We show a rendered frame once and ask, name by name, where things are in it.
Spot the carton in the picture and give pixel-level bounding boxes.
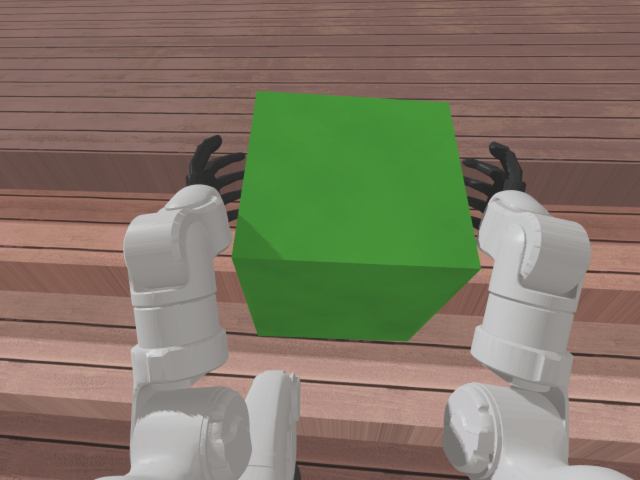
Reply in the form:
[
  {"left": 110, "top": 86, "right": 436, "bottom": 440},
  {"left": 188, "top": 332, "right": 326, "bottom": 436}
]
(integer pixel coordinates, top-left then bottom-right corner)
[{"left": 231, "top": 91, "right": 481, "bottom": 341}]

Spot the robot right forearm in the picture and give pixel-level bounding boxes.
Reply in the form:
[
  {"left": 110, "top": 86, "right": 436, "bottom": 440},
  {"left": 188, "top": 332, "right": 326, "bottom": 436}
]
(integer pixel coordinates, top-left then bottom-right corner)
[{"left": 470, "top": 190, "right": 591, "bottom": 456}]

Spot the left robot thigh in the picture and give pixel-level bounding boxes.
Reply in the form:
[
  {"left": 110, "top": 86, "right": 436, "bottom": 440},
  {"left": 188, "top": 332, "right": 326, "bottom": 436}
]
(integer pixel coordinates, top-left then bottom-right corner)
[{"left": 238, "top": 370, "right": 301, "bottom": 480}]

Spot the left robot upper arm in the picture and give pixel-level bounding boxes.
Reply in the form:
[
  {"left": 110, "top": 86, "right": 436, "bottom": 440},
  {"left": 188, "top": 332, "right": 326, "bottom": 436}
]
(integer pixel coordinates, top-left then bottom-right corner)
[{"left": 95, "top": 386, "right": 252, "bottom": 480}]

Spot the right robot hand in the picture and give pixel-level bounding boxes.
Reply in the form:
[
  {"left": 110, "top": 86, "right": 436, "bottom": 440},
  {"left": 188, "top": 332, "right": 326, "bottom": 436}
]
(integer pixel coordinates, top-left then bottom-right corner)
[{"left": 462, "top": 142, "right": 526, "bottom": 230}]

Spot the left robot hand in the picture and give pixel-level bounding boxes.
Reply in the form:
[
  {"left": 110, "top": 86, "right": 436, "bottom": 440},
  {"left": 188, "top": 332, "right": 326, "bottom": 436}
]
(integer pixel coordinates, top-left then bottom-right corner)
[{"left": 186, "top": 135, "right": 245, "bottom": 222}]

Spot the left robot shin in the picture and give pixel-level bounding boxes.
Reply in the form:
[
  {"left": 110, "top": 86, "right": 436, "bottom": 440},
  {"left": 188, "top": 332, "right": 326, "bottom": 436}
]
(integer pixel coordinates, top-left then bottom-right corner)
[{"left": 252, "top": 376, "right": 297, "bottom": 480}]

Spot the right robot upper arm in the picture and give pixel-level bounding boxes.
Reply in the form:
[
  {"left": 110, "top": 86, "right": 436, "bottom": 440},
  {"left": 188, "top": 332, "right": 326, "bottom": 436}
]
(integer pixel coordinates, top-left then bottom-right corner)
[{"left": 442, "top": 382, "right": 633, "bottom": 480}]

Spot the robot left forearm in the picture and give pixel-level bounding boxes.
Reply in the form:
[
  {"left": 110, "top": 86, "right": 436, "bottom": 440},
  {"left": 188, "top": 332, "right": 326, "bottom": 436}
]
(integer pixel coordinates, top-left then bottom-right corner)
[{"left": 123, "top": 184, "right": 233, "bottom": 463}]

